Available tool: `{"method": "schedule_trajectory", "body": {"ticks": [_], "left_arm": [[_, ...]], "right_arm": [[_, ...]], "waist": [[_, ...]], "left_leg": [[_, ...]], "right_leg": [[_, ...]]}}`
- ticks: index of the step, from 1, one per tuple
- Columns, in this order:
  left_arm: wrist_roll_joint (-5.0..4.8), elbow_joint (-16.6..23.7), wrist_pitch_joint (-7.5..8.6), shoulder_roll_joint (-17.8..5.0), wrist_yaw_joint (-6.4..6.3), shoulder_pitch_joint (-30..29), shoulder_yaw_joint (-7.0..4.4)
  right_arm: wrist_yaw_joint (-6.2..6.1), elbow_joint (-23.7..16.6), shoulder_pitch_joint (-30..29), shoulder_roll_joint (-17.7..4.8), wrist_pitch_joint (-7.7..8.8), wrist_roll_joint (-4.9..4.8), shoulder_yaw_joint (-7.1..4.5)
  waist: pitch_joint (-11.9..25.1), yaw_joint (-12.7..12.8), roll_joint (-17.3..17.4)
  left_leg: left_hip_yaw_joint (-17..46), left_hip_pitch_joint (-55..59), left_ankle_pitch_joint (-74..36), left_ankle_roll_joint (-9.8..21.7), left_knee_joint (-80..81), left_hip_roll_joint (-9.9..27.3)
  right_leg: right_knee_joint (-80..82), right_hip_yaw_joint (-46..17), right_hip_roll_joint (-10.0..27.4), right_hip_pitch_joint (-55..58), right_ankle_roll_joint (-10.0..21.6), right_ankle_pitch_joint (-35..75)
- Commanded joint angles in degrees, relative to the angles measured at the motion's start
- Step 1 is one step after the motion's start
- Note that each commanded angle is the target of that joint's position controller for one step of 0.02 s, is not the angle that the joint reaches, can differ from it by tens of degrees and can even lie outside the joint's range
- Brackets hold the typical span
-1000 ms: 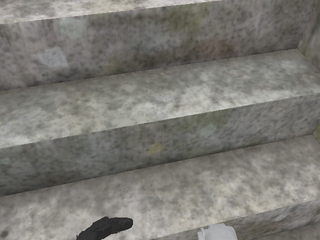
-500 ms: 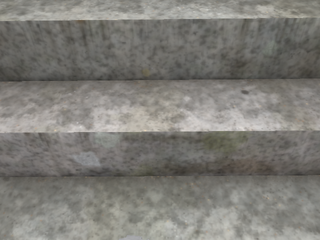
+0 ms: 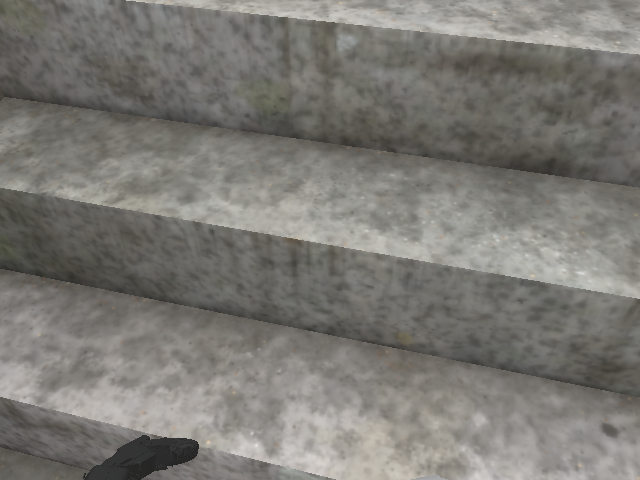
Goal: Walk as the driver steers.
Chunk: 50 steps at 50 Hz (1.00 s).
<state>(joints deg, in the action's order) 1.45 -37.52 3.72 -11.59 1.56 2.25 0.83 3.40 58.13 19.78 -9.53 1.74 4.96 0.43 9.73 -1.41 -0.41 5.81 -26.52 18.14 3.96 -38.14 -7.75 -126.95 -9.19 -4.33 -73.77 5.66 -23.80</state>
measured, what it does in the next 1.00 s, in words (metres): climbs: right foot 0.21 m higher, then left foot 0.21 m lower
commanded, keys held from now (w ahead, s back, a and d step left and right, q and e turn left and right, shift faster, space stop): q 0.02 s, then no key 0.98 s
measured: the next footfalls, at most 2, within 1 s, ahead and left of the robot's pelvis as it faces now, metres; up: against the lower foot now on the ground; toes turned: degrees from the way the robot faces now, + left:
right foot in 0.16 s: +0.20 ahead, -0.14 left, +0.21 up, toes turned +8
left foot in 0.64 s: +0.05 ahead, +0.09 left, +0.00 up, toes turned +18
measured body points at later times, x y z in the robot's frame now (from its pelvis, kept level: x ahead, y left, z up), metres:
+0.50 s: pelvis +0.11 -0.04 +0.16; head +0.11 -0.05 +0.61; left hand +0.15 +0.20 +0.04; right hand +0.28 -0.27 +0.04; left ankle +0.05 +0.14 -0.43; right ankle +0.16 -0.15 -0.51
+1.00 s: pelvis +0.07 -0.01 +0.07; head +0.05 +0.00 +0.52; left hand +0.16 +0.19 -0.07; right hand +0.06 -0.24 -0.07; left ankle +0.05 +0.08 -0.68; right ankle +0.12 -0.11 -0.51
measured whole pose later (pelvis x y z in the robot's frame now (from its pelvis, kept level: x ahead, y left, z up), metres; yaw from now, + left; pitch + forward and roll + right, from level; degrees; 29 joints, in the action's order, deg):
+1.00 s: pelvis +0.07 -0.01 +0.07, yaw +7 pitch -1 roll -4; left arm 0.7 -48.2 -3.5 -3.9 -7.3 12.9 2.8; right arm -2.9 53.3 27.8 -10.5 -1.1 3.9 0.6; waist 2.2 -1.3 2.7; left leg -7.5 -8.4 -6.6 6.7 -21.5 5.5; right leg -85.9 4.6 -3.7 -43.6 4.7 -41.7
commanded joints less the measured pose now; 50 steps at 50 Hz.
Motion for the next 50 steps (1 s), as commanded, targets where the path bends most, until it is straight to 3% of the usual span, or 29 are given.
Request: {"method": "schedule_trajectory", "body": {"ticks": [1,3,4,5,6,8,9,10,11,12,14,17,19,22,25,27,29,31,32,34,35,37,39,40,41,42,44,47,50], "left_arm": [[-0.42,9.1,-1.27,-1.4,-0.17,-5.4,1.37],[-1.09,14.4,-2.31,-4.4,0.94,-12.8,1.42],[-0.38,15.3,-4.77,-2.7,2.64,-16.2,2.43],[-1.36,13.3,-4.91,-1.0,3.57,-11.0,1.87],[-1.66,9.9,-5.5,-3.2,3.35,-2.9,1.18],[0.41,7.1,-5.93,-6.9,2.91,0.9,-0.08],[1.47,4.2,-6.87,-8.3,2.4,7.3,-0.72],[1.87,3.2,-7.61,-9.5,1.74,14.4,-1.51],[3.76,3.2,-7.57,-11.0,2.61,19.0,-2.78],[1.5,-0.5,-4.65,-10.3,3.33,21.8,-2.74],[-1.72,-4.7,0.01,-5.3,3.27,11.3,-1.71],[-3.47,-5.7,3.09,1.9,1.84,2.6,0.06],[-3.5,-1.8,4.53,-0.1,1.77,-5.5,0.29],[-2.32,-1.7,6.3,-3.9,2.11,-4.7,0.19],[-2.25,-1.4,6.21,-2.9,2.51,-2.7,1.96],[-3.73,-1.4,6.15,-1.2,2.28,-0.9,3.05],[-5.07,-4.3,4.48,-3.5,1.93,6.9,2.76],[-3.73,-5.9,1.01,-6.0,2.13,12.7,2.61],[0.29,-5.5,-1.96,-3.2,-5.43,16.9,-1.1],[-2.79,-2.6,-3.31,4.6,-7.15,12.5,-0.13],[-3.65,-2.6,-2.53,4.9,-7.0,9.9,0.15],[-1.98,-0.3,-2.28,6.0,-6.42,5.4,1.1],[-2.8,0.6,-3.44,5.6,-5.86,5.1,2.88],[-3.34,-1.3,-4.69,5.5,-6.12,5.4,2.97],[-2.03,-2.8,-4.38,4.1,-6.5,9.4,2.43],[-0.64,-4.7,-5.29,1.3,-7.92,13.3,1.49],[1.26,-5.4,-6.85,0.6,-9.88,8.1,1.41],[-0.25,-5.7,-6.33,5.3,-9.04,-0.9,1.99],[-1.28,-8.3,-6.81,9.2,-8.84,5.5,1.38]], "right_arm": [[0.31,-2.9,2.7,-9.3,1.11,4.26,-1.36],[1.39,-9.0,-6.4,-15.2,0.58,1.05,-3.7],[1.87,-7.5,-5.9,-17.3,-0.84,-0.58,-4.36],[2.22,-10.0,-6.4,-18.1,1.62,-2.39,-4.88],[2.51,-11.5,-8.5,-19.5,2.91,-2.49,-5.81],[3.72,-12.9,-8.4,-20.0,4.29,-4.38,-7.17],[3.9,-11.2,-2.8,-14.4,3.74,-2.65,-6.6],[4.45,-11.1,1.3,-11.3,2.35,-0.22,-6.01],[4.04,-8.4,-0.6,-10.0,0.04,-1.92,-6.52],[3.17,-9.2,-2.9,-9.0,-1.15,-4.48,-6.66],[0.0,-9.2,-4.8,-8.7,0.11,-6.08,-5.53],[-1.24,-9.9,-5.2,-7.4,0.75,-3.65,-2.82],[0.58,-8.4,-1.6,-9.4,0.34,-3.55,-2.38],[2.0,-7.7,1.4,-12.2,0.8,-2.01,-2.97],[2.44,-7.3,3.1,-12.1,1.32,-1.43,-3.32],[3.15,-8.6,0.4,-8.2,1.48,-1.51,-2.42],[4.26,-9.2,-5.5,-6.6,2.03,-3.6,-1.66],[3.43,-10.4,-7.4,-8.1,3.7,-4.34,-2.11],[-1.16,-3.7,5.3,-2.4,1.7,-7.89,-1.29],[-4.16,0.0,14.2,-11.3,3.13,-4.53,-1.81],[-4.29,0.3,17.9,-10.6,3.86,-4.84,-1.69],[-6.63,-2.8,6.7,-14.1,2.53,-4.57,-2.46],[-8.32,-7.2,-5.1,-14.8,1.75,-5.77,-2.58],[-7.71,-6.3,-2.6,-13.3,1.21,-6.0,-1.83],[-6.28,-7.3,-1.5,-11.2,0.62,-4.92,-1.57],[-5.54,-6.6,2.7,-8.9,-0.39,-4.09,-0.98],[-4.92,-5.6,8.7,-4.8,-3.13,-1.58,-0.72],[-6.07,-1.5,22.8,0.2,-4.83,-0.66,0.02],[-6.78,-1.1,18.5,-0.1,-2.71,-0.81,1.3]], "waist": [[2.3,2.5,-4.3],[0.4,6.1,-1.3],[0.9,7.4,4.3],[-2.0,9.0,10.0],[3.0,10.4,9.3],[5.6,9.6,8.3],[14.4,6.1,0.4],[19.6,7.8,-8.7],[13.6,14.8,-19.3],[6.1,12.8,-14.9],[-5.7,5.0,-4.7],[-2.3,-0.8,2.1],[-0.6,-2.6,-3.0],[-1.3,-3.3,-0.5],[-2.2,-2.9,-2.7],[-5.3,-1.8,-1.2],[-8.3,2.0,-2.4],[-6.3,4.5,-1.8],[0.8,3.9,-10.0],[-2.3,1.0,13.4],[-0.1,-1.9,17.7],[-0.6,3.0,7.6],[-1.5,6.8,10.2],[0.8,6.2,9.9],[-6.3,6.4,7.4],[-5.7,6.8,0.1],[-10.4,0.8,-4.1],[-12.8,-6.4,1.3],[-8.9,-2.0,6.1]], "left_leg": [[11.5,3.7,-33.6,9.1,13.1,11.0],[9.4,-12.4,-30.1,9.8,23.4,10.6],[12.7,-21.7,-36.8,15.0,32.5,14.1],[13.8,-17.6,-56.8,15.4,31.8,17.8],[12.3,-6.5,-69.3,14.8,29.6,19.7],[9.0,17.7,-98.2,16.0,18.0,20.5],[4.5,18.4,-95.6,12.2,5.0,16.5],[5.9,1.7,-59.5,6.7,-3.0,10.2],[12.1,-9.0,-14.0,0.6,-35.8,3.4],[18.9,-20.3,-15.0,0.6,-54.9,0.8],[16.9,-30.8,-15.8,1.9,-58.1,1.6],[8.1,-21.4,-9.5,-2.4,-50.4,7.2],[4.4,-12.1,-8.8,-6.1,-54.2,7.6],[1.9,-4.8,-13.8,-7.2,-50.4,9.3],[-0.5,3.0,-19.3,-7.6,-38.5,12.4],[-4.6,4.1,-22.7,-9.2,-8.6,15.4],[-9.0,8.5,-37.0,-9.3,19.5,13.3],[-9.1,13.8,-46.0,-6.6,34.9,12.8],[-17.5,18.2,-47.6,-3.4,36.9,11.2],[-4.5,37.5,-112.4,2.2,20.8,25.9],[-5.1,40.1,-136.1,2.5,14.0,26.0],[-8.0,36.3,-109.8,3.3,16.4,23.8],[-6.5,22.9,-97.1,5.3,19.6,24.5],[-6.5,21.8,-86.2,4.3,20.8,23.6],[-10.7,16.7,-77.2,1.8,14.6,20.2],[-13.0,12.7,-65.0,0.4,10.3,16.1],[-13.0,15.5,-24.4,1.2,12.1,11.1],[-13.5,24.4,-27.4,2.9,11.7,11.9],[-8.2,18.8,-28.9,4.0,24.5,18.9]], "right_leg": [[2.5,6.7,2.5,-3.9,0.1,4.2],[25.2,9.8,4.5,14.6,0.4,-2.4],[30.8,15.1,1.0,28.0,-0.8,-10.5],[31.2,16.7,-0.4,33.5,-4.0,-9.0],[36.4,14.2,-1.4,34.7,-4.6,1.2],[59.1,15.6,-3.7,29.1,-2.9,-1.4],[61.5,0.7,1.2,37.8,4.1,26.4],[79.1,-24.9,9.8,51.8,12.7,16.3],[94.0,-46.2,18.4,47.1,18.9,-1.4],[97.4,-50.0,17.0,44.0,16.2,-19.8],[92.0,-31.7,13.6,39.4,9.5,-25.4],[87.5,-10.7,7.7,34.7,2.2,-10.2],[89.8,-3.9,5.6,27.9,0.1,1.7],[85.4,0.3,7.1,25.8,-0.7,8.4],[78.3,0.6,9.7,26.9,0.1,14.1],[72.3,2.1,8.6,34.4,-1.4,11.2],[68.0,-1.4,8.7,39.7,0.9,14.7],[65.8,-8.1,12.7,44.6,3.4,22.9],[57.4,2.6,5.5,54.2,2.9,25.4],[26.9,13.9,-1.2,24.1,-2.6,-18.2],[18.5,20.6,-1.0,23.6,-3.4,-26.2],[29.5,15.0,4.0,22.5,-2.3,-22.1],[55.3,12.2,2.5,41.6,-0.7,-17.7],[59.1,12.8,-1.4,47.6,-1.3,-16.8],[66.0,7.9,1.8,47.0,0.1,-6.5],[70.3,-2.3,5.4,45.3,2.7,-7.5],[76.5,-7.2,6.8,31.8,4.4,-19.9],[61.5,1.1,5.6,17.8,4.3,-16.8],[32.0,8.3,1.1,25.6,1.0,-15.4]]}}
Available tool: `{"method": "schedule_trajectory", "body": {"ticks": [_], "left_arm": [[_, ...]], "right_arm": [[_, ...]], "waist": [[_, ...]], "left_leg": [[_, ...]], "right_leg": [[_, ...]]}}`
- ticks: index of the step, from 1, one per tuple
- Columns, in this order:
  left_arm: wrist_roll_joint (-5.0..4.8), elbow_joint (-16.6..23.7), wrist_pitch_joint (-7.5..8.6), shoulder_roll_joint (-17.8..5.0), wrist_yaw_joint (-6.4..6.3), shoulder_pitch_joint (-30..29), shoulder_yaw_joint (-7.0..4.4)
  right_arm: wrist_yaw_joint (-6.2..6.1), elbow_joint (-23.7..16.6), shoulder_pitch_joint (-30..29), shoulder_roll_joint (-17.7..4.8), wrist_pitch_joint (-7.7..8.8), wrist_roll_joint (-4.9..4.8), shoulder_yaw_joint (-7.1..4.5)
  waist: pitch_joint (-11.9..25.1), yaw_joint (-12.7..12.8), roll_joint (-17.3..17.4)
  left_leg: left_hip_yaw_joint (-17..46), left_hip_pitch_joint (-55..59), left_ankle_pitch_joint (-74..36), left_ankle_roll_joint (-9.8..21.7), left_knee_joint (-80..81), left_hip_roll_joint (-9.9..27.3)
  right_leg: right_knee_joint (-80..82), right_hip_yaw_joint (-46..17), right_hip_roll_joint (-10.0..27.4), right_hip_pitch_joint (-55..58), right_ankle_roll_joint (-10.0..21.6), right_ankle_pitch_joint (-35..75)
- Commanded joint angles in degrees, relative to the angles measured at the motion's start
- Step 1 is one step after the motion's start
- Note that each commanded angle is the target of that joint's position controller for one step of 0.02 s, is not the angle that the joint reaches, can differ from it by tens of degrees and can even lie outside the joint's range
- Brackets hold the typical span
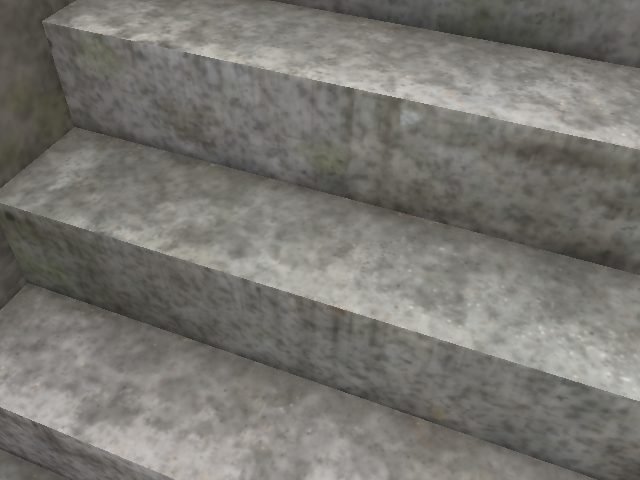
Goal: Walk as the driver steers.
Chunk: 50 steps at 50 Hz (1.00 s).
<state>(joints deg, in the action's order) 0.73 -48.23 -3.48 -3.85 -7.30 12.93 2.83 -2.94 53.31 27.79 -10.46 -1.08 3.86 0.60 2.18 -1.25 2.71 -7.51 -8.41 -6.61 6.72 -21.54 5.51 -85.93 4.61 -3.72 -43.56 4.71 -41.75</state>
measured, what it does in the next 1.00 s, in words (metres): goes down: right foot 0.21 m higher, then right foot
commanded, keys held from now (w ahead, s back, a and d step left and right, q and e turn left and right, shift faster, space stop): no key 0.60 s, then w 0.40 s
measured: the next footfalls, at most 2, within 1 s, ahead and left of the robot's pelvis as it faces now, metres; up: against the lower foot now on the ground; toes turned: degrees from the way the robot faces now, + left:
right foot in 0.10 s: +0.03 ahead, -0.12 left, +0.21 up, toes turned -1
right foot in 0.74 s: -0.12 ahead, -0.21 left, +0.00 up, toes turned +0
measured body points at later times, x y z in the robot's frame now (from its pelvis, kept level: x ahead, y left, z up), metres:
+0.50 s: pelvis -0.07 -0.05 -0.04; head -0.06 -0.05 +0.41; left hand -0.04 +0.17 -0.18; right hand -0.10 -0.30 -0.19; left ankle -0.06 +0.07 -0.79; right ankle -0.03 -0.13 -0.57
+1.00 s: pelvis -0.05 -0.11 -0.05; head -0.05 -0.13 +0.40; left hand -0.12 +0.11 -0.19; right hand +0.13 -0.31 -0.16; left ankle -0.04 +0.01 -0.43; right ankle -0.16 -0.21 -0.79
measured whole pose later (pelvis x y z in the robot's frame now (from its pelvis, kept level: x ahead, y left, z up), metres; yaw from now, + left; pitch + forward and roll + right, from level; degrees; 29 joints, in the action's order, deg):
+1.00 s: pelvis -0.05 -0.11 -0.05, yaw +1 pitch +2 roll +1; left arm 1.5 -57.9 6.9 -6.8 -2.0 31.8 -2.0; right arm 1.0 37.9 9.2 -7.3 -0.8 2.5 -1.5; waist 3.6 0.6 1.5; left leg -0.1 -66.6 22.6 8.0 -132.3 -1.5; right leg -23.7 0.9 -1.5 -2.5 3.0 -23.2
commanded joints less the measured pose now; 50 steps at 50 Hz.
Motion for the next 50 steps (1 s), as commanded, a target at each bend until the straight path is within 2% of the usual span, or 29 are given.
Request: {"method": "schedule_trajectory", "body": {"ticks": [1,2,3,4,5,6,10,13,16,18,21,22,24,25,26,28,31,32,34,35,36,37,38,39,40,41,42,45,50], "left_arm": [[-0.9,3.5,0.32,0.7,0.51,-1.4,-1.48],[0.4,3.5,0.61,0.7,0.61,2.9,-2.26],[0.45,4.9,0.81,-1.1,0.56,3.9,-2.4],[-0.19,8.5,1.15,-0.9,0.96,2.9,-1.55],[-1.35,10.0,1.1,-5.4,1.11,-4.7,-1.87],[-1.95,6.9,0.7,-6.5,1.3,-5.7,-2.69],[-1.99,4.2,-0.47,-0.7,1.24,1.6,-1.61],[-1.61,4.4,-0.3,-0.4,0.58,6.2,-1.24],[0.16,2.6,-0.54,-0.9,0.37,9.7,-0.81],[1.07,1.6,-0.44,-2.0,-0.19,7.6,-0.37],[-0.58,4.5,0.38,-4.1,-1.65,-6.8,-0.76],[-1.04,4.5,0.98,-2.9,-1.46,-5.5,-0.62],[-2.82,4.0,1.06,-0.3,-1.09,1.8,-0.6],[-2.31,4.3,0.51,-0.9,-1.0,9.3,-1.18],[-1.12,5.2,0.2,-3.3,-1.04,9.5,-2.87],[0.67,4.4,0.33,-9.0,0.74,9.5,-4.48],[-0.54,4.9,1.31,-3.5,2.61,8.7,-2.19],[-1.06,3.3,2.57,-4.5,3.53,10.7,-1.99],[-0.64,5.0,3.17,-2.1,3.41,4.8,-1.39],[-0.2,4.2,3.59,-3.0,2.95,7.0,-1.48],[0.14,1.4,4.77,-2.6,2.82,10.1,-0.97],[0.17,-0.2,5.55,-2.0,3.05,13.5,-0.24],[-0.98,0.6,5.69,-8.8,3.72,13.4,-1.56],[-0.68,0.8,5.91,-17.6,3.16,21.2,-5.37],[-1.56,0.0,6.34,-16.2,3.7,14.0,-5.86],[-1.66,0.4,7.15,-14.8,4.49,9.2,-5.94],[-1.39,0.4,7.8,-14.2,4.88,8.4,-5.9],[0.3,-6.2,9.59,-8.3,5.0,20.1,-5.65],[1.21,-8.6,12.16,-9.4,5.52,19.5,-6.25]], "right_arm": [[-0.39,1.2,4.8,-2.0,1.82,0.32,1.19],[-0.03,-0.5,-3.0,-5.1,2.58,-0.11,0.74],[-0.08,0.3,-3.4,-8.8,2.81,-0.5,-0.69],[-1.26,0.2,-6.4,-13.9,3.67,-1.57,-2.37],[-1.85,1.4,-4.5,-13.6,3.96,-3.97,-2.92],[-1.92,3.4,-0.9,-9.4,3.09,-3.88,-1.87],[-1.65,6.2,2.1,-10.2,1.68,-1.72,-2.53],[-1.49,5.5,-3.1,-11.1,1.66,-2.66,-3.0],[-0.32,5.6,-3.4,-9.3,-0.02,-2.56,-2.77],[0.72,5.5,2.4,-5.9,-2.58,-1.91,-2.31],[1.21,9.5,16.6,-2.4,-3.42,-1.35,-1.4],[0.6,10.5,18.2,-2.5,-3.72,-0.8,-0.92],[-0.4,7.4,5.2,-5.3,-1.56,-0.4,-0.21],[-1.66,3.7,-7.9,-12.8,1.02,-1.16,-2.12],[-2.13,-0.5,-17.9,-12.4,4.14,-2.07,-1.22],[-1.62,-2.1,-18.6,-13.0,5.27,-1.54,-1.47],[-0.46,-3.1,-13.2,-9.6,5.0,-2.27,-0.98],[0.2,-5.9,-17.2,-7.7,4.23,-3.09,-1.08],[-0.35,-3.8,-9.4,-12.4,2.12,-2.95,-3.19],[-0.67,-3.4,-6.7,-11.3,0.78,-2.81,-3.8],[-0.48,-4.3,-4.7,-6.7,-0.18,-2.62,-3.5],[1.36,-6.4,-6.5,-0.9,-0.36,-1.63,-2.23],[2.8,-6.5,-3.0,7.3,0.31,-0.07,-0.19],[3.74,-6.6,-4.3,0.7,-0.44,0.16,-2.32],[3.67,-11.7,-19.3,-3.8,-0.77,0.93,-3.45],[3.16,-14.1,-26.5,-3.8,-0.46,-0.31,-3.71],[3.26,-14.5,-26.3,-2.7,0.04,-1.45,-3.26],[4.6,-18.8,-26.7,1.7,2.12,-1.16,-2.3],[3.66,-25.3,-32.8,4.2,1.54,-1.99,-1.15]], "waist": [[-3.3,2.0,6.1],[-4.6,8.0,3.7],[-3.5,8.7,2.5],[-5.3,10.7,7.1],[-9.8,5.4,11.1],[-11.0,1.7,4.3],[-9.2,2.3,3.3],[-7.2,5.7,3.3],[-8.2,7.0,-6.7],[-3.0,2.3,-15.0],[0.2,-8.4,-5.9],[-1.4,-7.5,1.7],[0.1,1.6,13.9],[-0.4,10.3,16.7],[-2.0,12.9,8.9],[-4.6,10.1,-4.9],[-3.3,5.3,-3.0],[-3.7,5.0,-7.0],[-2.7,0.8,5.3],[-1.2,-0.1,6.5],[-1.5,-1.4,-0.1],[0.3,-1.4,-11.7],[-0.4,-3.3,-20.0],[4.5,4.0,-30.9],[-11.7,4.3,-20.7],[-16.0,5.2,-13.1],[-16.7,4.0,-12.0],[-12.5,4.7,-10.2],[-13.6,1.6,-7.6]], "left_leg": [[12.9,-8.3,-7.7,4.1,11.6,13.2],[8.2,-7.8,-12.1,5.8,6.4,12.6],[6.9,-3.9,-11.8,8.4,9.3,13.3],[13.3,-5.5,3.7,10.1,14.7,20.0],[21.7,-8.5,27.2,10.7,22.1,21.5],[18.1,-8.4,36.3,10.6,25.8,18.5],[10.0,-7.0,28.0,5.7,22.8,13.1],[6.7,-10.5,25.7,4.2,22.5,11.8],[-0.3,-10.9,21.9,1.9,15.3,4.9],[-3.4,-1.6,15.8,1.9,2.3,-2.5],[0.5,14.3,8.9,4.1,-4.5,-1.8],[0.2,14.4,12.4,4.6,1.9,-0.3],[11.2,2.1,17.0,6.9,14.2,11.4],[15.8,-10.6,32.5,8.6,19.9,21.8],[15.7,-16.1,27.2,8.4,21.6,23.1],[7.7,-6.2,19.7,6.2,16.2,15.1],[2.5,-7.3,16.1,2.2,12.8,11.0],[-3.2,-11.6,18.5,-0.5,8.1,5.1],[3.5,-5.9,21.9,2.1,5.6,6.5],[6.7,-0.5,20.1,2.7,0.1,6.7],[4.5,-1.2,23.1,1.4,-13.7,3.5],[3.5,-19.5,33.6,-2.6,-31.1,2.5],[5.2,-30.9,33.9,-6.1,-44.8,-0.4],[6.7,-29.5,30.7,-6.0,-52.0,-2.6],[7.3,-43.9,26.3,-6.9,-66.1,-1.9],[10.0,-51.7,22.7,-6.6,-74.7,-3.3],[10.4,-56.3,20.6,-6.1,-80.3,-3.9],[8.5,-70.9,23.4,-1.0,-103.4,-4.7],[12.8,-89.6,34.2,3.5,-122.4,-4.9]], "right_leg": [[-22.4,-4.7,1.9,0.5,-0.4,-3.5],[-28.7,-4.9,3.3,-2.2,-1.3,-6.5],[-28.5,-1.8,2.6,-4.8,-1.1,-6.8],[-14.3,-7.6,9.5,-2.9,-0.8,-5.8],[-6.3,-6.1,9.9,-3.9,-1.0,-7.6],[-11.8,-2.1,6.8,-4.5,-0.9,-5.7],[-9.3,-2.2,4.8,-0.4,1.7,-9.1],[-1.2,-3.7,4.0,6.8,3.5,-9.1],[16.9,-7.4,2.4,7.5,5.3,-1.4],[28.9,-18.0,4.5,-1.4,6.2,-13.4],[19.4,-18.8,5.2,-19.6,5.9,-18.8],[9.6,-13.1,2.3,-20.6,3.0,-16.9],[-20.2,-5.2,-0.7,-9.0,1.1,-12.3],[-26.0,-11.3,5.4,1.1,-0.6,-7.7],[-36.2,-18.2,6.4,2.9,-2.2,-6.1],[-25.7,-12.2,6.0,-3.4,-5.0,1.4],[4.3,-10.5,8.9,10.5,-4.2,9.6],[24.9,-5.0,7.6,20.9,-3.4,19.6],[47.5,2.3,4.3,24.8,-1.6,14.7],[61.3,1.8,3.6,26.4,-0.6,13.5],[70.8,-2.1,4.0,29.2,-1.2,21.1],[66.8,-13.3,11.2,39.2,-2.8,32.0],[61.6,-20.1,18.1,39.9,-5.7,61.5],[76.2,-42.2,25.4,32.2,5.3,30.0],[80.4,-44.0,25.1,26.9,10.5,4.8],[77.5,-39.2,23.1,27.0,11.3,5.9],[74.7,-32.8,20.9,29.2,10.6,11.6],[73.5,-26.9,19.4,42.9,11.4,18.2],[77.4,-20.6,23.9,48.2,8.8,24.3]]}}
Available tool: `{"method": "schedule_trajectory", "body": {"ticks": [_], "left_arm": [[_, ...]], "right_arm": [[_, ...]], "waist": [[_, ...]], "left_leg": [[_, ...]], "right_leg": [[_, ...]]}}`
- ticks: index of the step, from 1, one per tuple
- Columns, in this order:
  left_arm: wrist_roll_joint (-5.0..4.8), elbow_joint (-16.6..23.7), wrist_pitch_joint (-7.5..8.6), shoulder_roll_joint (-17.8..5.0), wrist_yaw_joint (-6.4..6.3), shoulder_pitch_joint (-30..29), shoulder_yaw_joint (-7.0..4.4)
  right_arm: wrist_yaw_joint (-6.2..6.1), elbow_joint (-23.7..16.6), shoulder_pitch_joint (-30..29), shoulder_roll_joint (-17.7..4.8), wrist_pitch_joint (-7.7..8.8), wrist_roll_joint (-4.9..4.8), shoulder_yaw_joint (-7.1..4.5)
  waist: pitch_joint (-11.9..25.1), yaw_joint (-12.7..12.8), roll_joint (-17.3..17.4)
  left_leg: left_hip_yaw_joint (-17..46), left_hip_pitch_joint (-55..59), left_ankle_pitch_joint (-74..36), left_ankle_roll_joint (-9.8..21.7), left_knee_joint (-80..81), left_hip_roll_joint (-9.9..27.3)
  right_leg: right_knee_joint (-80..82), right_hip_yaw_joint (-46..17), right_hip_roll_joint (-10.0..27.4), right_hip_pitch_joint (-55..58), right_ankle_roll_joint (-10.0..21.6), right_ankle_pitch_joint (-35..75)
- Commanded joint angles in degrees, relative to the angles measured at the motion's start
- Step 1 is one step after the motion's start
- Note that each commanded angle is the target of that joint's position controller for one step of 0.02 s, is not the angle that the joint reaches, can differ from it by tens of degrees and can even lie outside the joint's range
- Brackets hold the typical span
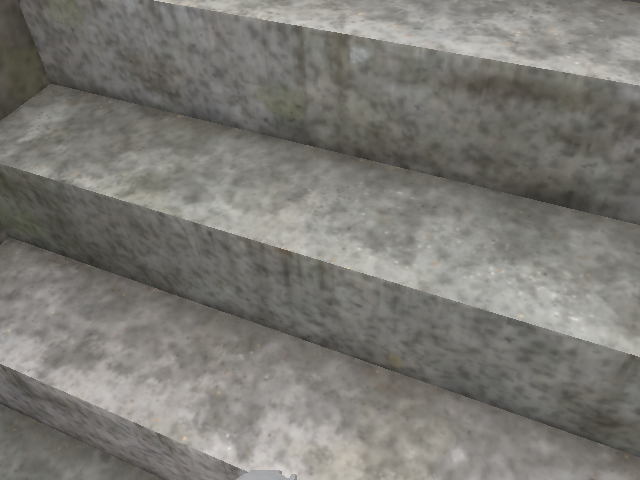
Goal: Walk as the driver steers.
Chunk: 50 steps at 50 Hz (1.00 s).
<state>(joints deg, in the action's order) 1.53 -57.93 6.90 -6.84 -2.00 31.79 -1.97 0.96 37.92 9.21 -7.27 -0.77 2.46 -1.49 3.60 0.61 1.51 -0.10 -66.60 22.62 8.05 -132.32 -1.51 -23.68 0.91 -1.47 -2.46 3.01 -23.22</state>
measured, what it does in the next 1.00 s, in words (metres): climbs: left foot 0.21 m higher, then right foot 0.21 m higher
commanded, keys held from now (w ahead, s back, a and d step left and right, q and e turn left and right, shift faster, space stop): w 1.00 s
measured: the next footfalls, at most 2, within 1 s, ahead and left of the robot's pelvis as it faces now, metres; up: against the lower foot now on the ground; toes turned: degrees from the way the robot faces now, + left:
left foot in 0.18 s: +0.25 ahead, +0.12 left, +0.21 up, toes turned +5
right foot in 0.66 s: +0.45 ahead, -0.04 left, +0.42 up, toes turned -4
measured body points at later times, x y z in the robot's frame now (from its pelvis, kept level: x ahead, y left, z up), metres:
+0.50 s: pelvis +0.24 +0.05 +0.22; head +0.24 +0.05 +0.67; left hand +0.54 +0.16 +0.22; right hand +0.14 -0.14 +0.07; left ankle +0.21 +0.12 -0.52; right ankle +0.31 -0.08 -0.15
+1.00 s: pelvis +0.41 +0.08 +0.41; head +0.41 +0.08 +0.86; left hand +0.36 +0.29 +0.25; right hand +0.58 -0.09 +0.31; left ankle +0.51 +0.21 -0.08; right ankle +0.41 -0.03 -0.31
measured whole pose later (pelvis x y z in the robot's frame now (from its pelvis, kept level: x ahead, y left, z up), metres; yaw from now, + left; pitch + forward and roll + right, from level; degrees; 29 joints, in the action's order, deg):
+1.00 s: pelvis +0.41 +0.08 +0.41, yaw +0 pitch +2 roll -1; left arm -0.2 -62.7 7.3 -7.3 -3.7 24.5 -1.8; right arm -0.7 39.1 9.3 -2.5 1.8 0.6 1.3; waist 2.2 0.3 0.3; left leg 1.3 -67.0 -1.6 4.2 -104.1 3.3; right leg -37.4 3.9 0.5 -20.3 3.6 -19.6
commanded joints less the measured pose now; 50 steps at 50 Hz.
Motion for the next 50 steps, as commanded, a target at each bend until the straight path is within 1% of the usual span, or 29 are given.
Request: {"method": "schedule_trajectory", "body": {"ticks": [1,4,6,7,8,9,10,11,12,14,16,18,20,23,25,27,28,29,30,31,32,33,34,35,37,38,40,46,50], "left_arm": [[0.1,1.9,1.84,-7.0,0.2,-0.9,-1.25],[-1.79,1.0,0.68,-6.3,-0.94,-0.3,-0.35],[-5.31,4.0,0.75,-7.4,-1.49,-4.7,-0.01],[-5.33,5.9,2.76,-16.7,-1.79,-3.9,-1.72],[-7.04,7.0,4.53,-22.1,-0.69,-6.3,-3.43],[-8.63,8.7,5.0,-23.8,1.1,-9.7,-4.77],[-6.4,9.2,5.38,-19.8,1.96,-6.7,-4.55],[-5.25,12.2,4.44,-10.2,4.4,-6.9,-3.0],[-1.92,14.3,4.67,-10.2,4.74,-10.2,-3.85],[1.37,26.3,3.44,0.3,3.81,-25.7,-0.63],[1.09,27.0,2.56,7.2,2.7,-24.4,2.85],[-1.16,25.1,0.66,7.1,2.17,-21.1,3.75],[-2.92,26.5,-0.89,7.3,1.05,-27.2,4.47],[-2.85,30.5,-2.85,6.5,-0.64,-38.0,5.77],[-2.44,31.2,-4.45,4.5,0.13,-42.0,5.99],[-0.88,29.7,-4.57,6.4,0.05,-41.2,6.87],[-2.02,26.4,-4.01,4.0,0.72,-36.8,6.7],[-3.04,24.1,-4.06,5.5,0.48,-33.2,6.91],[-3.56,22.8,-4.31,4.1,-0.09,-26.5,6.3],[-3.6,22.0,-4.49,0.2,-0.18,-23.2,4.96],[-3.32,20.0,-3.41,-2.0,-0.89,-24.8,3.73],[-2.18,15.5,-5.27,-6.4,-1.07,-11.7,1.92],[-0.21,10.0,-7.14,-12.0,-1.27,-10.6,-0.87],[1.28,11.8,-7.44,-11.3,-1.58,-18.1,-2.03],[0.83,6.6,-5.4,-4.7,-2.22,-22.5,-0.74],[0.5,2.1,-4.56,0.2,-1.98,-19.9,0.49],[0.3,-1.0,-3.24,4.4,-0.58,-18.8,1.87],[-2.59,-0.8,1.63,-6.2,-1.5,-15.7,0.02],[-1.01,-1.0,2.36,-7.9,-2.4,-7.3,-1.82]], "right_arm": [[-0.18,-12.1,-16.7,0.5,0.59,-1.23,1.19],[-0.16,-17.7,-22.4,0.6,-1.77,-1.79,2.52],[-0.26,-13.1,-14.0,3.6,-2.3,-3.28,3.53],[-1.02,-9.8,1.3,-0.1,-2.5,-3.98,1.08],[-1.64,-6.4,13.0,-3.7,-2.77,-3.53,-0.45],[-1.37,-4.5,15.3,-7.0,-2.55,-1.15,-1.71],[-0.88,-1.1,12.8,-11.1,-2.11,0.26,-3.64],[-2.25,1.9,10.9,-14.5,-2.6,0.53,-4.88],[-2.68,2.2,8.2,-15.6,-2.24,0.3,-5.51],[-1.94,9.9,4.4,-8.6,1.04,-1.03,-3.28],[-3.2,17.3,8.9,1.2,3.87,1.03,-0.69],[-2.62,19.3,11.4,3.5,5.73,0.98,0.43],[-1.11,21.4,12.6,1.3,7.42,1.8,0.86],[0.7,22.5,12.9,-2.2,8.91,-0.12,1.24],[-1.06,23.5,16.2,-4.4,9.19,-2.3,1.69],[-2.94,23.6,21.5,-6.8,8.25,-2.75,0.78],[-3.46,21.0,18.1,-6.0,7.85,-4.54,1.03],[-4.58,20.2,19.9,-8.5,7.88,-5.58,0.59],[-4.78,19.6,22.3,-14.3,8.83,-4.57,-1.31],[-4.06,19.0,22.6,-15.3,9.17,-4.83,-2.13],[-3.24,18.5,30.0,-10.4,8.77,-5.3,-1.73],[-1.73,16.6,25.8,-14.2,9.58,-3.98,-2.48],[0.28,11.9,15.1,-9.4,9.13,-1.67,-2.89],[0.33,5.4,4.7,-4.1,8.52,1.26,-2.56],[-0.25,-2.6,0.7,4.7,6.76,1.84,0.58],[-0.68,-1.7,4.6,7.2,6.26,1.24,1.57],[-1.58,0.8,11.7,7.9,5.1,-0.53,2.8],[-2.14,-1.9,3.2,0.0,3.06,-2.01,1.68],[-1.66,-0.8,0.6,-0.6,2.37,-1.61,0.29]], "waist": [[-15.8,-1.9,-4.0],[-16.0,-1.0,-0.8],[-1.9,-4.7,-2.6],[11.2,-11.4,-11.0],[18.4,-17.8,-14.2],[21.6,-19.1,-13.3],[21.1,-13.9,-9.2],[17.8,-11.6,8.1],[21.1,-10.4,9.5],[4.4,-4.3,1.5],[-5.3,0.2,-7.0],[-9.1,2.2,-7.0],[-10.8,2.5,-3.2],[-11.9,3.4,-5.2],[-7.4,1.5,-2.5],[-3.6,0.1,1.5],[1.2,1.9,-0.7],[8.0,2.2,5.2],[12.3,4.4,12.8],[15.2,6.0,16.3],[21.3,0.3,10.5],[26.1,6.5,2.9],[20.2,6.0,-17.5],[13.1,6.0,-10.5],[-5.4,-1.6,-2.6],[-7.5,-5.6,1.7],[-7.4,-7.8,-0.2],[-8.5,-6.0,-2.4],[-3.6,-1.2,-9.9]], "left_leg": [[3.2,-28.7,5.6,2.0,-6.1,3.5],[-10.7,-7.9,2.2,0.5,25.6,7.0],[-17.2,32.5,1.3,2.9,46.6,1.0],[-14.9,48.5,5.3,2.7,45.5,-4.3],[-9.4,55.4,0.8,3.6,50.7,-3.4],[-8.4,57.9,3.4,2.9,67.8,-5.5],[2.7,60.9,6.9,3.1,77.9,-3.6],[43.1,62.9,17.7,8.7,104.8,13.8],[60.6,58.4,21.1,10.0,119.1,18.0],[44.0,49.7,23.4,8.5,113.5,15.4],[27.5,42.2,5.2,4.2,109.3,13.8],[14.2,40.6,-8.9,1.1,110.9,12.6],[7.0,39.5,-17.0,1.6,116.8,12.4],[-2.9,37.8,-17.2,-4.4,122.9,8.7],[-2.5,40.0,-25.6,-2.0,131.2,9.8],[-4.7,51.5,-51.3,0.6,132.3,11.0],[-10.0,48.7,-77.4,0.6,127.4,8.4],[-7.5,53.2,-106.4,2.0,121.5,11.4],[-6.2,62.4,-124.3,4.3,114.6,14.9],[-4.3,69.7,-124.1,5.1,104.3,16.3],[-0.7,55.9,-110.9,1.0,92.4,12.6],[-2.1,55.0,-88.5,3.7,81.2,10.9],[-0.9,35.7,-30.7,1.5,55.6,-1.7],[11.7,22.6,-22.2,0.2,26.2,-6.2],[11.8,7.2,-24.8,0.4,17.2,-3.9],[12.9,5.3,-25.1,0.3,16.9,-3.7],[12.0,2.7,-24.2,-1.2,11.9,-3.7],[4.2,0.6,-26.2,-4.7,29.5,4.1],[-0.6,-3.6,-22.5,-3.8,24.0,7.3]], "right_leg": [[18.6,-13.0,20.4,2.3,9.2,3.3],[33.8,-2.7,14.6,-10.6,9.4,25.2],[28.3,4.6,12.3,-18.5,9.3,81.8],[14.0,2.5,17.6,-11.8,9.0,122.4],[1.9,0.7,21.0,-5.8,7.7,133.1],[-11.9,1.9,17.7,-0.4,6.9,125.7],[-24.2,-2.8,13.3,-4.3,6.2,105.8],[-50.5,-5.1,-2.0,-27.2,3.1,44.8],[-87.8,-13.2,-6.8,-31.4,2.6,27.6],[-109.7,-12.6,-3.6,-50.4,5.4,24.9],[-114.1,-15.4,-3.2,-58.1,8.5,23.4],[-112.5,-14.1,-2.7,-62.7,7.3,18.7],[-120.3,-9.6,-5.1,-68.3,7.7,12.1],[-105.7,-3.3,-2.5,-69.7,8.2,10.1],[-94.0,5.6,1.1,-59.8,7.0,14.2],[-81.4,10.1,3.5,-52.7,7.1,7.1],[-64.1,14.3,-0.1,-35.9,7.1,4.1],[-63.1,14.3,-3.7,-28.7,6.6,0.2],[-57.1,13.1,-4.6,-26.7,5.7,-6.6],[-44.5,10.2,-6.5,-24.2,5.7,-12.2],[-41.3,-2.1,-2.8,-7.3,9.7,-14.5],[-30.0,-13.9,-1.0,-6.3,9.3,-25.1],[-10.0,-39.7,8.1,-7.9,16.0,-39.9],[0.7,-50.9,12.7,-15.5,15.9,-40.3],[-5.1,-37.3,13.1,-30.4,10.1,-30.2],[-6.9,-31.8,12.2,-32.4,7.9,-24.3],[-5.0,-24.8,11.6,-33.1,6.5,-14.4],[5.2,-16.4,13.4,-30.1,9.2,-10.0],[8.6,-17.6,15.9,-14.4,11.4,-9.8]]}}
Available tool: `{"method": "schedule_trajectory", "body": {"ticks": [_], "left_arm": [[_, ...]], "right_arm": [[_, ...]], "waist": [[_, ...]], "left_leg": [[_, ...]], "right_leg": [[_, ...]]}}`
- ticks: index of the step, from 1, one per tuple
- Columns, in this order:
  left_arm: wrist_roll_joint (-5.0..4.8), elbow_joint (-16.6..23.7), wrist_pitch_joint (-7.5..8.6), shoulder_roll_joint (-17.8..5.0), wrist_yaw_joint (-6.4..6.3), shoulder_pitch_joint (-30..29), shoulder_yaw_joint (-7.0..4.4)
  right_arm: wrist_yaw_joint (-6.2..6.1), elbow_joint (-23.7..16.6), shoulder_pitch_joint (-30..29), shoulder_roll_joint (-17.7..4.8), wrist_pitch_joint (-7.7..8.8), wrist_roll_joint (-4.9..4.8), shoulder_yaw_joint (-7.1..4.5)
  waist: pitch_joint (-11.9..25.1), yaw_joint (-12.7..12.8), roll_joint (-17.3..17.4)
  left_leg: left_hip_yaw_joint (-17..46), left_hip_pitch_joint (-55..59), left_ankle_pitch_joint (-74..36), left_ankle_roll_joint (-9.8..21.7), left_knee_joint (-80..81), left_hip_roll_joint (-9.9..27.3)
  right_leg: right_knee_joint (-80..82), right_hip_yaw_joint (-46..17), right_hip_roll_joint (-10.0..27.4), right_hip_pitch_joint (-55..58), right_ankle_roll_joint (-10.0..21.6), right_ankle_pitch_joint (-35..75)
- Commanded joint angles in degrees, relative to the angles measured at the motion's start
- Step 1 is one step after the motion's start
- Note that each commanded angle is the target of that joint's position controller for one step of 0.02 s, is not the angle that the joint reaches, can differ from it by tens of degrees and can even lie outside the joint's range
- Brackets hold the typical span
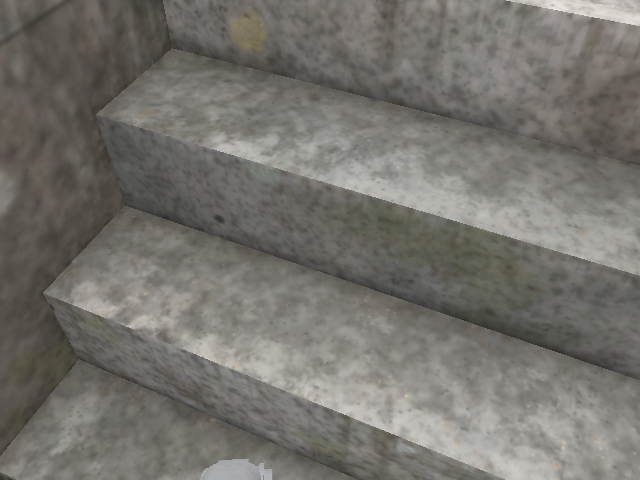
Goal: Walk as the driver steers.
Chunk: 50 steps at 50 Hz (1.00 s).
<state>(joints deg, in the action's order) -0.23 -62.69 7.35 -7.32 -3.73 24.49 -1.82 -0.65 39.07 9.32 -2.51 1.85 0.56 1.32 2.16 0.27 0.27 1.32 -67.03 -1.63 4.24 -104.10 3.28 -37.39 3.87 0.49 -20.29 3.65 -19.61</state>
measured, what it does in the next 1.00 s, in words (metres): climbs, turning right: left foot, then right foot 0.21 m higher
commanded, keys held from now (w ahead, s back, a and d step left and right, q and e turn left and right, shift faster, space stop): w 0.02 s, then w+e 0.98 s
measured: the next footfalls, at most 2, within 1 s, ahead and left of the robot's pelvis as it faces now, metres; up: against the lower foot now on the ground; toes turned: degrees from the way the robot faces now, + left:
left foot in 0.22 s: +0.19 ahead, +0.24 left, +0.00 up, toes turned +1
right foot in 0.56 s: +0.32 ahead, +0.04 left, +0.21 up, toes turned -7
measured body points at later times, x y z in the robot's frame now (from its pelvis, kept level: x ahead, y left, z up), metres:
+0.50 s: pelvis +0.21 +0.15 +0.03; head +0.21 +0.15 +0.48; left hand +0.44 +0.28 -0.06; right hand +0.07 -0.02 -0.12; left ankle +0.15 +0.24 -0.72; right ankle +0.26 +0.03 -0.40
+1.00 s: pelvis +0.40 +0.19 +0.19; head +0.40 +0.20 +0.64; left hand +0.35 +0.40 +0.04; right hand +0.62 -0.07 +0.17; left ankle +0.53 +0.29 -0.21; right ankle +0.28 +0.05 -0.51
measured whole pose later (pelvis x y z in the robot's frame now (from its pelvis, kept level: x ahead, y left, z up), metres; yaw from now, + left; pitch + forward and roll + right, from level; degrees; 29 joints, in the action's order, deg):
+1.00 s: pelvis +0.40 +0.19 +0.19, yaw -25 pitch +6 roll -2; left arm 2.4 -64.1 5.3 -5.3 3.8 32.8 0.8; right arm 1.0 40.5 -8.8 -10.4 2.2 4.7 3.2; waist 8.0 8.2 -0.3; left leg 6.8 -80.5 33.2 8.6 -124.6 -0.3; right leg -42.8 -17.4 -6.5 -21.2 0.2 -27.9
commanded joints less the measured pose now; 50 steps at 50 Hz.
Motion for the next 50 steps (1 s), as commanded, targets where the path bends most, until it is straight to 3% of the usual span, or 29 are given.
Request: {"method": "schedule_trajectory", "body": {"ticks": [1,2,3,4,6,9,10,11,12,13,15,18,20,23,25,26,28,30,31,33,34,36,37,39,41,43,47,49,50], "left_arm": [[1.32,3.8,1.75,-6.9,-0.54,1.7,-2.33],[1.37,4.7,1.75,-6.1,-0.7,2.6,-2.66],[7.19,6.1,-0.35,-2.6,3.92,-1.2,1.2],[7.67,8.0,-1.88,-3.9,5.76,-4.0,0.94],[4.47,11.0,-3.08,-7.3,7.36,-11.2,0.67],[3.89,11.8,-1.38,-15.5,8.61,-17.5,-1.47],[3.02,11.8,-1.85,-14.2,9.5,-18.7,-1.65],[6.03,8.6,-3.08,-10.0,11.4,-10.5,-1.45],[6.45,4.7,-4.06,1.6,13.74,5.9,0.85],[6.12,2.9,-4.66,6.3,15.87,11.6,3.01],[1.84,6.5,-3.31,4.4,14.75,-6.6,3.12],[1.11,18.4,-4.48,3.1,11.32,-20.9,4.39],[-0.14,22.6,-6.05,0.1,10.49,-24.5,4.53],[-0.23,26.1,-9.21,-7.3,9.99,-27.7,2.71],[-1.02,27.7,-14.28,-7.7,10.2,-31.7,3.56],[-0.84,26.7,-16.06,-6.8,10.75,-32.5,4.55],[1.85,22.6,-16.03,-3.2,10.69,-18.4,5.6],[1.96,21.1,-16.57,-5.2,8.76,-17.5,5.0],[4.03,17.2,-11.05,-6.1,4.66,-12.3,2.48],[5.54,13.1,-11.79,-10.8,0.75,-10.3,0.03],[5.3,15.9,-11.54,-10.2,0.83,-15.3,-0.29],[4.92,16.2,-8.97,-9.6,0.92,-18.5,-0.54],[5.28,12.4,-7.61,-2.9,5.37,-9.2,2.66],[2.29,10.7,-4.36,-3.2,7.21,-12.0,2.99],[2.4,6.1,-3.87,-5.3,6.73,-4.5,1.94],[2.74,4.6,-3.28,-8.7,7.61,1.0,0.78],[5.18,-0.7,-1.98,-5.7,6.44,5.6,0.82],[1.53,3.9,0.48,-8.6,7.67,3.4,1.14],[0.78,6.5,0.68,-11.7,7.31,-2.6,0.03]], "right_arm": [[0.12,-3.0,-2.2,-5.8,-0.18,0.43,-2.93],[0.81,-3.0,-3.8,-6.1,-0.14,1.78,-3.1],[4.08,-2.4,-9.6,-7.4,-1.74,4.03,-0.05],[5.1,-2.7,-10.8,-6.8,-1.57,4.93,-0.21],[6.59,-1.7,-10.6,-7.2,-2.73,5.92,-0.83],[5.5,-0.9,-3.7,-10.7,-4.43,5.69,-2.34],[5.02,2.7,5.9,-13.6,-3.41,4.66,-3.94],[3.67,8.5,16.8,-13.5,-2.14,2.84,-4.53],[2.91,13.9,25.1,-21.7,-1.05,3.58,-5.91],[3.63,17.2,36.1,-23.7,-0.18,5.1,-7.08],[5.71,22.4,29.4,-16.8,-0.02,6.29,-5.25],[4.87,24.7,16.9,-4.0,0.53,4.56,0.65],[5.59,24.1,8.6,-4.8,1.97,6.72,0.73],[5.74,19.0,-3.6,-13.8,3.88,7.47,-0.95],[8.34,20.8,1.7,-22.9,2.53,4.68,-2.62],[9.6,23.6,8.7,-23.0,2.53,4.4,-1.96],[9.75,22.2,10.8,-26.4,2.99,1.94,-3.81],[11.02,23.9,17.8,-22.1,1.3,7.04,-3.25],[1.08,13.1,8.8,-20.1,4.64,-4.78,-5.32],[-0.34,5.3,-1.5,-15.3,5.04,-1.29,-2.81],[0.25,1.4,-11.3,-9.4,4.06,0.42,-0.98],[-0.07,-4.8,-12.4,-2.1,2.15,3.31,1.6],[3.55,2.9,-6.9,-8.5,-0.97,1.09,-0.21],[4.58,1.6,-3.2,-8.3,-0.28,6.07,-0.12],[3.41,2.3,-10.8,-11.6,0.03,6.94,0.07],[3.89,0.2,-17.5,-14.2,1.12,3.68,-0.34],[2.16,-1.8,-28.7,-11.3,2.61,2.45,1.2],[0.09,-8.2,-32.5,-17.7,1.93,4.66,-1.2],[0.56,-12.7,-33.3,-15.3,1.01,4.83,-0.69]], "waist": [[-3.1,0.3,-7.4],[-3.0,1.5,-5.9],[1.7,4.3,-7.3],[1.3,3.3,-5.3],[4.1,0.5,-7.1],[3.3,-6.2,-9.9],[6.7,-9.2,-5.1],[9.3,-8.2,-0.3],[18.8,-0.3,11.1],[20.8,-3.0,21.7],[2.6,-6.1,17.8],[2.4,0.0,3.9],[-0.1,5.1,-1.3],[5.3,10.2,1.6],[10.1,11.5,10.1],[8.0,8.8,7.0],[15.3,8.8,14.3],[18.5,5.6,11.9],[24.0,3.1,-1.6],[14.1,5.1,-17.6],[4.4,6.8,-12.0],[-4.3,1.5,-6.8],[-2.4,7.2,5.6],[2.9,-1.7,0.5],[6.0,2.3,-1.7],[6.3,5.7,-2.4],[2.3,5.2,-4.8],[4.9,2.8,-2.2],[4.3,-3.3,1.5]], "left_leg": [[-1.2,-5.8,3.7,-0.1,-2.5,3.7],[-0.9,-5.4,3.2,-0.4,0.3,4.6],[2.2,-10.4,4.6,5.9,6.1,5.9],[-0.3,-3.8,4.7,8.4,16.5,6.7],[-6.0,29.9,0.2,7.8,35.3,5.7],[-5.7,38.4,2.7,2.8,60.2,0.8],[-7.1,46.4,-4.2,2.0,81.2,-2.0],[-5.3,58.0,-8.0,0.8,89.1,-1.2],[5.1,76.7,-54.6,12.3,70.5,12.2],[21.6,88.2,-48.7,20.1,76.7,20.9],[22.1,69.7,7.9,13.7,81.1,21.3],[12.7,62.1,6.7,10.7,87.2,19.9],[1.8,50.5,1.7,8.7,93.4,17.3],[-14.5,31.0,-4.8,8.6,102.4,7.6],[-12.8,35.6,-61.1,16.8,104.2,12.3],[-11.6,48.7,-85.9,16.6,98.6,16.5],[-11.2,78.1,-113.5,19.3,85.4,21.4],[-10.8,82.8,-117.0,20.7,75.1,19.9],[-16.5,68.2,-81.3,11.9,62.8,14.2],[-11.4,35.5,-12.7,9.1,43.4,2.9],[-2.0,27.4,2.0,5.0,19.1,-3.0],[5.8,13.3,15.2,0.8,-4.4,-4.8],[19.6,-1.3,10.4,4.7,-6.7,-10.0],[14.3,-4.7,7.2,2.9,-2.5,-6.4],[12.8,-16.7,17.7,2.7,-10.0,-7.0],[9.1,-19.0,31.6,2.0,-22.6,-6.7],[9.5,-25.4,37.5,6.0,-31.4,-4.4],[3.7,-4.5,37.5,3.6,-16.5,-1.2],[0.1,14.1,32.8,4.0,8.0,1.6]], "right_leg": [[22.9,-21.1,14.9,8.4,10.5,-13.6],[22.2,-21.0,14.8,11.3,10.2,-12.3],[18.8,-19.0,15.8,11.7,10.2,-5.6],[20.0,-15.2,14.8,9.6,8.9,-2.8],[26.3,-9.7,13.1,-11.5,9.1,2.4],[22.4,-12.3,15.4,2.7,11.7,35.0],[10.8,-8.7,10.8,10.7,9.6,36.2],[-6.0,-4.9,6.3,9.9,8.8,41.3],[-27.7,-3.2,2.6,-7.5,7.5,24.8],[-54.6,-9.7,-6.1,-30.1,7.4,6.9],[-109.8,-13.5,-4.2,-63.5,14.0,9.6],[-118.0,-12.2,0.7,-72.3,17.8,7.8],[-107.0,-9.3,2.9,-66.8,16.7,7.9],[-76.8,0.4,4.6,-41.4,13.3,17.2],[-59.3,8.5,-3.1,-28.9,8.6,-0.6],[-52.4,7.8,-3.9,-37.3,9.3,-4.3],[-38.1,9.5,-7.7,-42.5,7.2,-8.3],[-30.8,3.4,-11.4,-38.4,8.2,-5.3],[-30.7,1.4,-14.3,-11.2,8.9,-23.3],[-9.2,-31.9,-4.2,-7.5,14.8,-39.0],[2.7,-45.5,-0.1,-18.1,20.3,-39.4],[7.5,-45.5,-0.2,-25.0,17.8,-30.6],[1.6,-42.0,-0.4,-14.6,13.7,-11.4],[1.9,-39.6,0.5,-6.8,15.3,8.3],[0.0,-42.4,1.5,8.4,16.4,15.6],[3.7,-48.6,5.9,7.7,19.8,17.5],[6.1,-41.9,4.5,4.1,12.3,6.1],[8.8,-34.1,1.7,-9.2,7.6,18.9],[12.6,-30.0,-2.3,-25.8,5.1,19.7]]}}
Keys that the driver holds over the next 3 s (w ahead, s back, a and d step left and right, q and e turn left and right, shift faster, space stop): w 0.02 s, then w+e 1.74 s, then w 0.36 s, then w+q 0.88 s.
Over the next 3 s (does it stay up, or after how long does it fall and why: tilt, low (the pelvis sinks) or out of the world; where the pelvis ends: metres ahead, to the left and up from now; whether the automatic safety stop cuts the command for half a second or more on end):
stays up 0.75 -0.38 0.70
